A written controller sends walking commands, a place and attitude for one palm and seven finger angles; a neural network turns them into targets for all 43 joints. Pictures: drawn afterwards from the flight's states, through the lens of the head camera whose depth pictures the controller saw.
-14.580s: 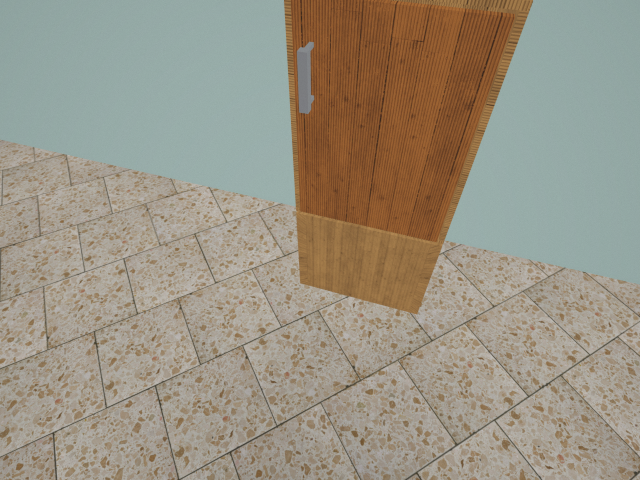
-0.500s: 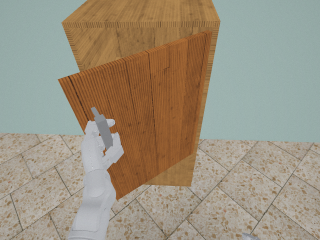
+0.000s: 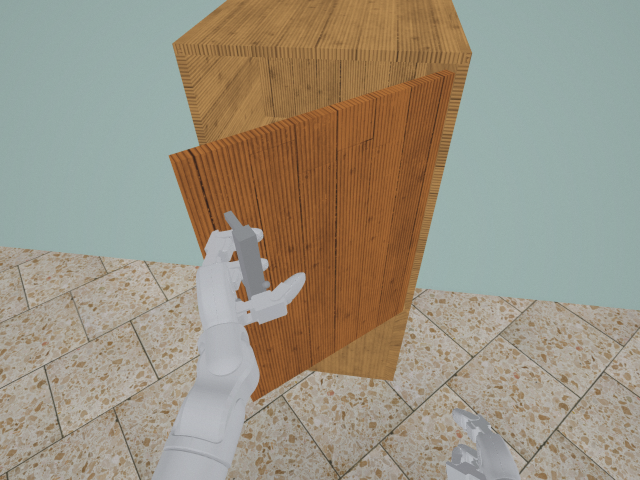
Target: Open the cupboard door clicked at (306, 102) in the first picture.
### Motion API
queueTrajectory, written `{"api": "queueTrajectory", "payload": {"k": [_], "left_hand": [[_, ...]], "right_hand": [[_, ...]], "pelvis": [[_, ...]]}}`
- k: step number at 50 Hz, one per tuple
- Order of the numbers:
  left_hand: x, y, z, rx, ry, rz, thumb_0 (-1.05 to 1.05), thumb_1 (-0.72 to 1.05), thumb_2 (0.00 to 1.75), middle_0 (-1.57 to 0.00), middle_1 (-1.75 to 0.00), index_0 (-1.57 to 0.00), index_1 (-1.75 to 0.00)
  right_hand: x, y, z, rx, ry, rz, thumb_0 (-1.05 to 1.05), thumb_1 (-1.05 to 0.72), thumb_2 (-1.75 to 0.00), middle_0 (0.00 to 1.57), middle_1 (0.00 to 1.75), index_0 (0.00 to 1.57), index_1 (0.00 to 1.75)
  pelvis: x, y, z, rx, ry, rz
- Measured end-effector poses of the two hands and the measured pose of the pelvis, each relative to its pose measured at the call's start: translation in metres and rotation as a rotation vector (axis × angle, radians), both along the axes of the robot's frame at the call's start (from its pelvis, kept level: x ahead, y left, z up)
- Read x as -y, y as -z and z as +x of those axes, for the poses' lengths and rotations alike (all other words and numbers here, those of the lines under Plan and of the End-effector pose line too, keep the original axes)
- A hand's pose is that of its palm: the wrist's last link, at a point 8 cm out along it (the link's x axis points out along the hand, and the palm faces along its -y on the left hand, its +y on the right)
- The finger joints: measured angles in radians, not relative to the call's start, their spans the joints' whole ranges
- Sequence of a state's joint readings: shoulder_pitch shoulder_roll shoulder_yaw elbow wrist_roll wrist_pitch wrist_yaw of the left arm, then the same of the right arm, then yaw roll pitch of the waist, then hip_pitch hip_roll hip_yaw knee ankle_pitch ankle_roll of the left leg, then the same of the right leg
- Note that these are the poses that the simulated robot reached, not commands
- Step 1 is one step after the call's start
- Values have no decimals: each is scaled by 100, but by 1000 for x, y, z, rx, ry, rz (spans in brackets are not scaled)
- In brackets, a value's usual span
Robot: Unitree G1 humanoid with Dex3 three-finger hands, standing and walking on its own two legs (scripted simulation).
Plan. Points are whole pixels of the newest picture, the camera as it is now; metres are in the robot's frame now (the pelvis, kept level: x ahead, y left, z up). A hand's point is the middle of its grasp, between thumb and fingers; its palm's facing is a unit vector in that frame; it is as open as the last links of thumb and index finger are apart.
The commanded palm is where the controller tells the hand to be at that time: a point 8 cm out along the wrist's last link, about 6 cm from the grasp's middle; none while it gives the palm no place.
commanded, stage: open thumb and fingers to let go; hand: left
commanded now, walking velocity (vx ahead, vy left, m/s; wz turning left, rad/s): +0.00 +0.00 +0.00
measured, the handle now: (245, 261) +0.36 +0.13 +0.10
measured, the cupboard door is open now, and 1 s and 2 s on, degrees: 41 40 40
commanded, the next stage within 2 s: slide the hand sideways off the handle in 0.44 s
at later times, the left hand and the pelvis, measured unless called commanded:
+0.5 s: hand (266, 285) +0.32 +0.10 +0.11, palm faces +0.31 -0.95 +0.01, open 14.8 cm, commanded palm +0.28 +0.15 +0.10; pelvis -0.01 +0.01 +0.00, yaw -1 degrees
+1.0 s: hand (250, 307) +0.29 +0.11 +0.10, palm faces -0.12 -0.99 +0.00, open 16.2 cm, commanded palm +0.26 +0.18 +0.10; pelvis -0.01 +0.02 +0.00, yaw -2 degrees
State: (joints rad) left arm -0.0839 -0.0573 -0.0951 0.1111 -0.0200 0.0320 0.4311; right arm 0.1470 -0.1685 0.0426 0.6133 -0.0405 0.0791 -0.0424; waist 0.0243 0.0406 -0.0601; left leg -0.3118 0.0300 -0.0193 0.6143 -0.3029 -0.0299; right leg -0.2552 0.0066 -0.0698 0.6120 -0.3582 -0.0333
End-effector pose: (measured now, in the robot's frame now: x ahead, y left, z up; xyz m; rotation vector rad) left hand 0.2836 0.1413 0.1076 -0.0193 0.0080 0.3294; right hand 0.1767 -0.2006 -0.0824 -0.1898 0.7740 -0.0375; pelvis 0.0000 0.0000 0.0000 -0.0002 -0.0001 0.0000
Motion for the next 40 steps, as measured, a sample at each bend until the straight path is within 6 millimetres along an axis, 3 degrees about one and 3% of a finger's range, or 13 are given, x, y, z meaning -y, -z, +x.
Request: {"api": "queueTrajectory", "payload": {"k": [7, 13, 21, 29, 36, 40], "left_hand": [[-2, 2, -2, -3, -3, 3, 0, -26, 40, -31, -121, -33, -121], [-1, 3, 0, 3, -2, 7, 0, -42, 33, -28, -105, -30, -105], [2, 3, 3, 4, 17, 4, -1, -48, 30, -26, -76, -28, -74], [-2, 3, 2, 7, 26, 20, -1, -49, 30, -36, -64, -37, -62], [-25, 5, 0, 34, 404, 104, -1, -50, 30, -26, -46, -18, -45], [-27, 5, 0, 28, 470, 38, -1, -50, 30, -20, -38, -15, -38]], "right_hand": [[6, 10, -25, -63, 37, -12, 1, -90, -90, 20, 30, 21, 30], [11, 15, -40, -100, 60, -34, 1, -91, -90, 20, 30, 20, 30], [9, 13, -43, -95, 70, -36, 1, -91, -90, 20, 30, 20, 30], [1, 9, -35, -65, 43, -28, 1, -91, -90, 20, 30, 20, 30], [1, 7, -38, -28, 58, -21, 1, -91, -90, 20, 30, 21, 30], [1, 6, -40, 8, 64, -10, 1, -91, -90, 20, 30, 20, 30]], "pelvis": [[-5, 0, -3, 0, 9, -2], [-9, 1, -7, -1, 10, -4], [-11, 1, -10, -1, 14, -6], [-13, 2, -14, -1, 9, -7], [-15, 3, -17, 6, 2, -7], [-18, 3, -18, 4, 3, -9]]}}
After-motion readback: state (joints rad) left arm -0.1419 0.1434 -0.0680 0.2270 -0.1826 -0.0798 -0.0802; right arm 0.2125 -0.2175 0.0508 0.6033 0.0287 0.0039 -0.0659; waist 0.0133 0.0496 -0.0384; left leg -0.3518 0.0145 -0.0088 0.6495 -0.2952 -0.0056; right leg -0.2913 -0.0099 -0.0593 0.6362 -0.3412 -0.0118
